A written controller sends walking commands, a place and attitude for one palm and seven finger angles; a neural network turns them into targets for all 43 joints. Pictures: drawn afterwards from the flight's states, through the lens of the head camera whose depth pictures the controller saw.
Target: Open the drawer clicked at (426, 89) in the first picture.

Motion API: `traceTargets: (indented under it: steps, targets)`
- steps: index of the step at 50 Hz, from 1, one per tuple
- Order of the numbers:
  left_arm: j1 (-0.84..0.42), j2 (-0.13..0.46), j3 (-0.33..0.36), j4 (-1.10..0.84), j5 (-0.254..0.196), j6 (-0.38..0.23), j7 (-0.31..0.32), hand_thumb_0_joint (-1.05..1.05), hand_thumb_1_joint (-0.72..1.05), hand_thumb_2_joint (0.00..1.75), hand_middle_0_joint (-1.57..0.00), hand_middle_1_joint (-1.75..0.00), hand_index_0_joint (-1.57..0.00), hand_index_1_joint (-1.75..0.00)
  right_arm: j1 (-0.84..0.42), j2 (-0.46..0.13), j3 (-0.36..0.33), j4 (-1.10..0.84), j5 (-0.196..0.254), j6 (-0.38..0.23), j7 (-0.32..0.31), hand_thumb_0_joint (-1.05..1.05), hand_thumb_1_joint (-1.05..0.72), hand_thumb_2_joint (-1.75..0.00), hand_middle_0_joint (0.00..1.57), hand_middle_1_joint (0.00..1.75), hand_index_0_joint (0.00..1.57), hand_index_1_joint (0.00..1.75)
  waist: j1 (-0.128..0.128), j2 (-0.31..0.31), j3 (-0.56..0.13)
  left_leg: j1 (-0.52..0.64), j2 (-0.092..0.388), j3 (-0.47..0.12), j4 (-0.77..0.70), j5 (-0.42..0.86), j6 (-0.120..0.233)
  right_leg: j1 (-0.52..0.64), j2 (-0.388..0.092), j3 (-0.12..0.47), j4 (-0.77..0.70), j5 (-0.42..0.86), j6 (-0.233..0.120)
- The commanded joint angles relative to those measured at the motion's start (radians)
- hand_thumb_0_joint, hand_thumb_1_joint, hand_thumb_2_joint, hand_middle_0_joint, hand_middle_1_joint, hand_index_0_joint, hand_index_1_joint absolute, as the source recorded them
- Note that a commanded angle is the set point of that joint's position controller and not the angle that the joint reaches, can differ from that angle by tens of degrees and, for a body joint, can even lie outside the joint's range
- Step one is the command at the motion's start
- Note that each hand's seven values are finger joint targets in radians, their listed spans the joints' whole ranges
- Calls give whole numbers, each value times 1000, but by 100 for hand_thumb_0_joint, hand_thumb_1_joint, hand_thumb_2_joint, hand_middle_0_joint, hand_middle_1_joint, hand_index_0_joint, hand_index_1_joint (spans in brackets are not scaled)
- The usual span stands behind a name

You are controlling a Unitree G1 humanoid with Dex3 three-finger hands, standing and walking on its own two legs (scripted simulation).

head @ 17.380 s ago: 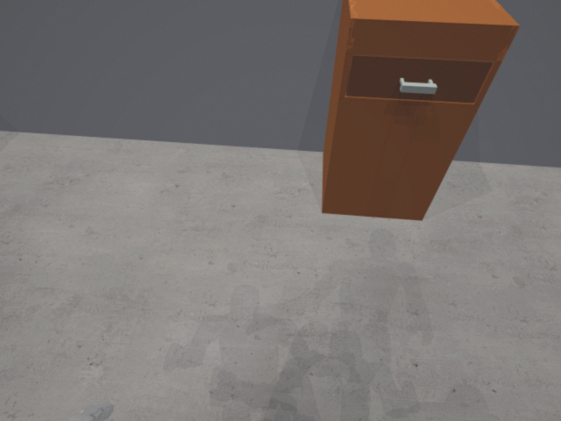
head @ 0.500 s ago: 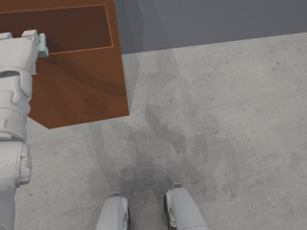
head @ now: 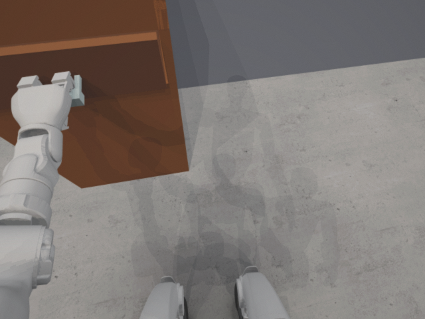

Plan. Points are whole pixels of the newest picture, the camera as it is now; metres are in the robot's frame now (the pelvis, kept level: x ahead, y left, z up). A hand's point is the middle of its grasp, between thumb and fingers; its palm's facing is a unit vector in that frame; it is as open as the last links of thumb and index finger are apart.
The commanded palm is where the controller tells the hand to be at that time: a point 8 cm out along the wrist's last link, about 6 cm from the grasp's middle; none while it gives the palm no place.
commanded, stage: pull the drawer open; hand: left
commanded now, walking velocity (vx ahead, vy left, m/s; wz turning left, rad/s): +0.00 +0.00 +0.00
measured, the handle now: (53, 91) +0.54 +0.29 +0.01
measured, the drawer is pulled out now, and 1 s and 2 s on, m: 0.02 0.14 0.26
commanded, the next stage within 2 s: none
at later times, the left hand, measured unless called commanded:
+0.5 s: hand (58, 145) +0.44 +0.27 -0.01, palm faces -0.05 -0.02 -1.00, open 5.8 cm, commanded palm +0.40 +0.25 +0.03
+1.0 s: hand (57, 181) +0.37 +0.26 -0.01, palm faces -0.03 -0.02 -1.00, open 5.8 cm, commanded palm +0.33 +0.26 +0.03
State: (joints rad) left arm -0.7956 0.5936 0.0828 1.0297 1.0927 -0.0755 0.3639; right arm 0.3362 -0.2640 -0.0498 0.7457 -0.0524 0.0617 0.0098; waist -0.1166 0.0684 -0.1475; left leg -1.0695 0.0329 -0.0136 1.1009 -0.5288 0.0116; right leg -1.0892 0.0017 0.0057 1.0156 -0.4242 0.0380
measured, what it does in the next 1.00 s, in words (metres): stands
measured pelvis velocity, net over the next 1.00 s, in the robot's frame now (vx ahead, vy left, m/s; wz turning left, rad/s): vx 0.01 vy -0.01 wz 0.00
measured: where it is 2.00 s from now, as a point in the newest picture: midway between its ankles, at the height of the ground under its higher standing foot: outside the picture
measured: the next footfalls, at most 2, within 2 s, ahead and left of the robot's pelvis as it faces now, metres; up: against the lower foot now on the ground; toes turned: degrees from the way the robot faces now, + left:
none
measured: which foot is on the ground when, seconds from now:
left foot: down 0.00-1.00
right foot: down 0.00-1.00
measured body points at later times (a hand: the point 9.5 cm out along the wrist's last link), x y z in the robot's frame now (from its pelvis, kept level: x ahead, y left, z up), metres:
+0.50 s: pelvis +0.02 +0.00 +0.02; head +0.15 -0.01 +0.45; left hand +0.43 +0.27 +0.04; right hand +0.08 -0.28 -0.12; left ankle -0.02 +0.11 -0.65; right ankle +0.02 -0.15 -0.65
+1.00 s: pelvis +0.01 -0.01 +0.02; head +0.11 -0.01 +0.46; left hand +0.36 +0.26 +0.04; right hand +0.10 -0.28 -0.11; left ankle -0.02 +0.11 -0.65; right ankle +0.02 -0.15 -0.65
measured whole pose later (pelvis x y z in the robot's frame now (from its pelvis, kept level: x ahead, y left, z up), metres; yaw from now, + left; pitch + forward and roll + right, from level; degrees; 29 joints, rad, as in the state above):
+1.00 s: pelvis +0.01 -0.01 +0.02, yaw +0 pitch +21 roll -1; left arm -0.28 0.41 0.05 0.67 1.09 -0.04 0.48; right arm 0.22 -0.25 -0.07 0.70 -0.04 0.06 -0.01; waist -0.04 0.05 -0.16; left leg -0.83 0.03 0.01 0.98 -0.51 0.00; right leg -0.88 0.00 0.03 0.94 -0.42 0.03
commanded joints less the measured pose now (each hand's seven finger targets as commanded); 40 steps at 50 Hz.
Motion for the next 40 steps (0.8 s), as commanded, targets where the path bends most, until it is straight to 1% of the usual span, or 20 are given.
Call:
traceTargets:
  steps: [1, 3, 6, 8, 9, 11, 14, 15, 17, 21, 23, 26, 27, 28, 30, 31, 35, 36, 37, 40]
  targets:
    - [-199, 185, 29, -148, -8, -37, 33, 0, 90, 90, -40, -135, -40, -135, 174, -178, -62, -25, -2, -11, -13, 0, -90, -90, 20, 30, 20, 30, 11, 27, -516, 375, -17, 7, -107, 621, 17, 338, 42, -55, -70, 436, -63]
    - [-164, 185, 32, -146, -2, -36, 40, 0, 90, 90, -40, -135, -40, -135, 166, -176, -62, -27, -2, -9, -15, 0, -90, -90, 20, 30, 20, 30, 17, 16, -499, 371, -17, 12, -113, 622, 18, 347, 41, -54, -72, 445, -62]
    - [-118, 130, 12, -184, -4, -39, 50, 0, 90, 90, -40, -135, -40, -135, 152, -165, -70, -39, 0, -10, -13, 0, -90, -90, 20, 30, 20, 30, 29, 23, -514, 413, -15, 12, -119, 683, 16, 361, 41, -54, -76, 467, -64]
    - [-51, 130, 20, -188, -11, -35, 54, 0, 90, 90, -40, -135, -40, -135, 142, -165, -70, -47, 2, -6, -11, 0, -90, -90, 20, 30, 20, 30, 41, 6, -498, 403, -17, 19, -125, 681, 17, 385, 40, -51, -82, 482, -63]
    - [-54, 122, 13, -193, -6, -36, 57, 0, 90, 90, -40, -135, -40, -135, 134, -163, -70, -49, 4, -7, -15, 0, -90, -90, 20, 30, 20, 30, 35, -14, -484, 391, -17, 22, -128, 664, 19, 391, 39, -50, -86, 484, -62]
    - [-42, 124, 23, -223, -8, -37, 62, 0, 90, 90, -40, -135, -40, -135, 126, -163, -72, -53, 5, -5, -14, 0, -90, -90, 20, 30, 20, 30, 47, 8, -497, 411, -17, 19, -136, 686, 16, 398, 38, -49, -83, 489, -66]
    - [35, 94, 13, -216, -7, -26, 71, 0, 90, 90, -40, -135, -40, -135, 110, -158, -74, -61, 7, -4, -16, 0, -90, -90, 20, 30, 20, 30, 51, -25, -465, 398, -20, 30, -140, 678, 19, 418, 37, -46, -94, 507, -63]
    - [29, 111, 28, -226, -5, -24, 74, 0, 90, 90, -40, -135, -40, -135, 109, -161, -73, -64, 8, -1, -17, 0, -90, -90, 20, 30, 20, 30, 54, -35, -458, 390, -21, 29, -146, 668, 19, 425, 35, -45, -94, 504, -64]
    - [26, 88, 10, -241, -1, -24, 81, 0, 90, 90, -40, -135, -40, -135, 100, -158, -74, -65, 7, -1, -19, 0, -90, -90, 20, 30, 20, 30, 51, -19, -459, 402, -20, 27, -148, 670, 18, 414, 35, -47, -92, 496, -65]
    - [91, 92, 31, -287, -7, -15, 90, 0, 90, 90, -40, -135, -40, -135, 82, -155, -77, -77, 8, 1, -19, 0, -90, -90, 20, 30, 20, 30, 71, -23, -481, 414, -23, 31, -155, 695, 18, 454, 32, -41, -96, 529, -67]
    - [160, 70, 27, -312, -6, -8, 98, 0, 90, 90, -40, -135, -40, -135, 74, -150, -78, -85, 9, 1, -18, 0, -90, -90, 20, 30, 20, 30, 84, -13, -482, 446, -19, 29, -162, 738, 15, 457, 34, -44, -100, 533, -67]
    - [181, 27, 3, -393, -14, 0, 110, 0, 90, 90, -40, -135, -40, -135, 56, -145, -82, -96, 11, -3, -15, 0, -90, -90, 20, 30, 20, 30, 76, 8, -487, 488, -14, 23, -164, 780, 13, 455, 36, -46, -111, 541, -68]
    - [212, 47, 23, -382, -13, 7, 114, 0, 90, 90, -40, -135, -40, -135, 58, -147, -80, -92, 11, 0, -17, 0, -90, -90, 20, 30, 20, 30, 80, -24, -479, 477, -14, 24, -170, 759, 14, 465, 35, -47, -113, 534, -66]
    - [223, 33, 12, -378, -12, 12, 116, 0, 90, 90, -40, -135, -40, -135, 50, -147, -79, -95, 12, -1, -19, 0, -90, -90, 20, 30, 20, 30, 77, -36, -446, 460, -16, 25, -176, 726, 13, 463, 37, -49, -117, 522, -66]
    - [207, 13, -4, -400, -12, 12, 124, 0, 90, 90, -40, -135, -40, -135, 41, -144, -79, -95, 13, -6, -20, 0, -90, -90, 20, 30, 20, 30, 68, -23, -428, 465, -19, 30, -185, 678, 13, 456, 37, -52, -129, 497, -67]
    - [229, 45, 28, -394, -15, 17, 126, 0, 90, 90, -40, -135, -40, -135, 32, -151, -76, -91, 11, -4, -21, 0, -90, -90, 20, 30, 20, 30, 81, -20, -427, 456, -22, 31, -186, 677, 13, 464, 37, -49, -126, 498, -70]
    - [263, 36, 25, -411, -11, 20, 137, 0, 90, 90, -40, -135, -40, -135, 19, -143, -75, -96, 10, -11, -27, 0, -90, -90, 20, 30, 20, 30, 85, -40, -425, 441, -28, 41, -193, 638, 15, 494, 33, -44, -130, 511, -68]
    - [285, 61, 51, -412, -17, 23, 136, 0, 90, 90, -40, -135, -40, -135, 10, -148, -72, -94, 8, -9, -27, 0, -90, -90, 20, 30, 20, 30, 98, -39, -432, 427, -31, 40, -194, 629, 14, 508, 32, -41, -126, 510, -71]
    - [292, 50, 37, -399, -10, 25, 136, 0, 90, 90, -40, -135, -40, -135, 3, -144, -70, -95, 11, -9, -30, 0, -90, -90, 20, 30, 20, 30, 95, -32, -402, 423, -32, 41, -197, 608, 13, 493, 33, -42, -128, 496, -70]
    - [327, 38, 36, -441, -11, 22, 144, 0, 90, 90, -40, -135, -40, -135, -9, -140, -71, -106, 13, -16, -32, 0, -90, -90, 20, 30, 20, 30, 102, -39, -415, 436, -32, 42, -203, 606, 14, 505, 34, -42, -132, 494, -71]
